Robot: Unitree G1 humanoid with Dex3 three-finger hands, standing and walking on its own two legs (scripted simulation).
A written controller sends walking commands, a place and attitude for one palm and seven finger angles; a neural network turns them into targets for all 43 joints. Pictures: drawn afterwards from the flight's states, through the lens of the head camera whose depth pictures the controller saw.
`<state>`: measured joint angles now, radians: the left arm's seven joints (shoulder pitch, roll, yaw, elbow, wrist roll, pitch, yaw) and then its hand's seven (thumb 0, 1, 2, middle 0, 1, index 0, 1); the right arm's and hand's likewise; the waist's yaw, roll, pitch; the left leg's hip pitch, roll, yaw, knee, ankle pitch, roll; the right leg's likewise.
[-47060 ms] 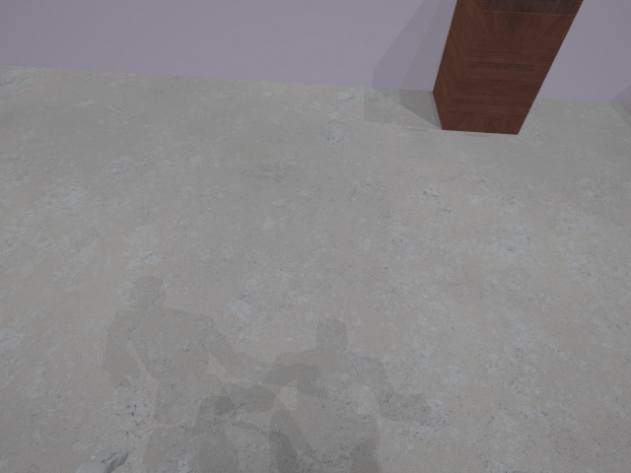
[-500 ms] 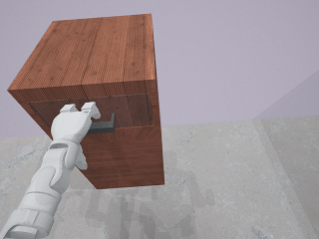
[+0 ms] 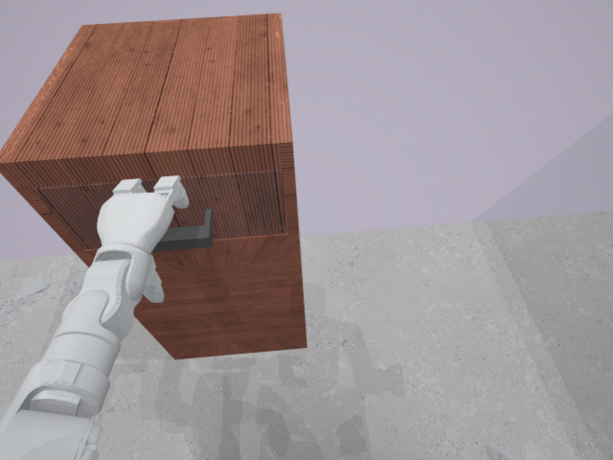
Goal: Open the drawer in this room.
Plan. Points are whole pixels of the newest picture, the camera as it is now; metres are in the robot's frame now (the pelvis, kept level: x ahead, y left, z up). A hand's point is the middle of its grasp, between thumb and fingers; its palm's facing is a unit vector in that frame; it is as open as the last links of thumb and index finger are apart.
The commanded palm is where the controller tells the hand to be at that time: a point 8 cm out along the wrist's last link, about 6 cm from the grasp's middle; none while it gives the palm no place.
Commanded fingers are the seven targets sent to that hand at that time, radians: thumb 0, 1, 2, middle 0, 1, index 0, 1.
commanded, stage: move the hooked fingers above the handle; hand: left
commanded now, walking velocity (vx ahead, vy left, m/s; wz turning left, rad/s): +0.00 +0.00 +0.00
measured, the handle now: (171, 228) +0.47 +0.26 -0.03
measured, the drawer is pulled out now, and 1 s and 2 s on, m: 0.00 0.00 0.00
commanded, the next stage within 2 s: none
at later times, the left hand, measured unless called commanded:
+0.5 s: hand (157, 226) +0.43 +0.25 +0.03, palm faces -0.01 -0.03 -1.00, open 13.8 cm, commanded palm +0.40 +0.25 +0.09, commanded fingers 0.00 -0.50 0.30 -0.30 -1.20 -0.30 -1.20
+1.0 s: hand (150, 230) +0.42 +0.26 +0.03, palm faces -0.06 -0.01 -1.00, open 13.8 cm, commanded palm +0.40 +0.24 +0.09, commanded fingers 0.00 -0.50 0.30 -0.30 -1.20 -0.30 -1.20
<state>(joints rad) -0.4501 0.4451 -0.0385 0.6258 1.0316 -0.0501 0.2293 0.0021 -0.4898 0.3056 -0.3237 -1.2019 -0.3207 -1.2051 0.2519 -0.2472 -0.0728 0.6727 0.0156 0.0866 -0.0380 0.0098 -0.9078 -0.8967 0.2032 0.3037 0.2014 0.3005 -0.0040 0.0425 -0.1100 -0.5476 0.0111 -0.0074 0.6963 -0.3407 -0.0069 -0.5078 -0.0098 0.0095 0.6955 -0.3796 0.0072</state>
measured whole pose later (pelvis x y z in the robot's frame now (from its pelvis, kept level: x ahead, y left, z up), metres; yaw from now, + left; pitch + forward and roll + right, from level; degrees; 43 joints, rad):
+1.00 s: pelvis +0.00 +0.00 +0.00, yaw -1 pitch +14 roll +0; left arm -0.61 0.47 0.00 0.91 1.05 0.02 0.27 0.00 -0.49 0.31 -0.32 -1.20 -0.32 -1.20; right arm 0.29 -0.24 -0.06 0.67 0.02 0.11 -0.02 0.01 -0.91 -0.90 0.20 0.30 0.20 0.30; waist -0.05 0.05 -0.14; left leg -0.61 0.02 0.01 0.70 -0.34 0.00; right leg -0.57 0.00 0.03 0.69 -0.36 0.01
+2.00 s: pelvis +0.00 +0.00 +0.00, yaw +0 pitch +12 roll -1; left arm -0.53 0.47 -0.08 0.79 0.99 -0.04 0.15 0.00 -0.49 0.31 -0.32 -1.20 -0.32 -1.20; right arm 0.32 -0.25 -0.07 0.71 0.01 0.11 -0.05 0.01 -0.91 -0.90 0.20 0.30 0.20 0.30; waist -0.03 0.05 -0.12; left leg -0.57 0.01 -0.01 0.69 -0.34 0.00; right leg -0.53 -0.01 0.01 0.68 -0.37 0.01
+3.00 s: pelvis +0.00 +0.00 +0.00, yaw -2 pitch +13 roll +0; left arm -0.59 0.52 0.02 0.92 1.03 0.03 0.23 0.00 -0.49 0.31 -0.34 -1.21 -0.34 -1.23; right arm 0.30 -0.23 -0.05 0.70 0.03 0.12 -0.05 0.01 -0.91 -0.90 0.21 0.30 0.20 0.30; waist -0.05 0.06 -0.14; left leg -0.57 0.03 0.01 0.68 -0.33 -0.01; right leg -0.55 0.01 0.03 0.68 -0.36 0.01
